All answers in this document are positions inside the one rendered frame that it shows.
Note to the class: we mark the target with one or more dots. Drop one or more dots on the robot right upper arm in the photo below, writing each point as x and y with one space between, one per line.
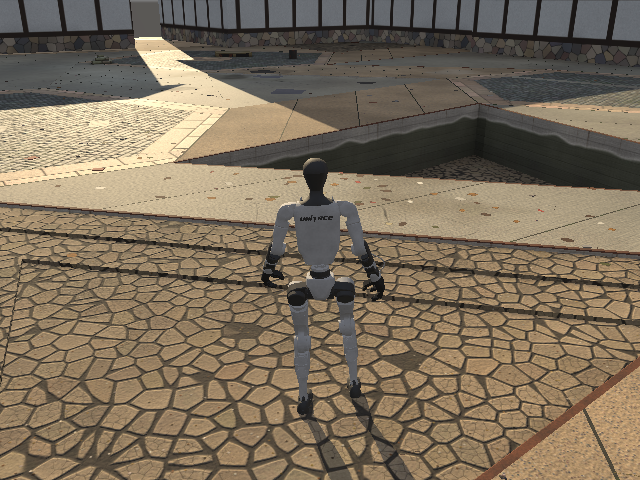
349 210

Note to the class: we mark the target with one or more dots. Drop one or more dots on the robot left hand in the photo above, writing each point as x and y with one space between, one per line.
275 274

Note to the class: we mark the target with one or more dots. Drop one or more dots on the robot right hand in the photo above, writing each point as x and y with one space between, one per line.
378 285

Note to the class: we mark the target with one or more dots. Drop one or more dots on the left robot shin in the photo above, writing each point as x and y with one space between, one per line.
302 366

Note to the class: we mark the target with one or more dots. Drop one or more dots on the right robot forearm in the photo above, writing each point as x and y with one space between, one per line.
369 264

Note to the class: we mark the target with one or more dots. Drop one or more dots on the robot left upper arm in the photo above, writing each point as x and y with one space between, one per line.
285 213

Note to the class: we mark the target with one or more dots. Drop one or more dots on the left robot foot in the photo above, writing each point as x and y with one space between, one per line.
303 406

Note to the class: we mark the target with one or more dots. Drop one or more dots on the left robot forearm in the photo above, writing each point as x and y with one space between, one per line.
270 261

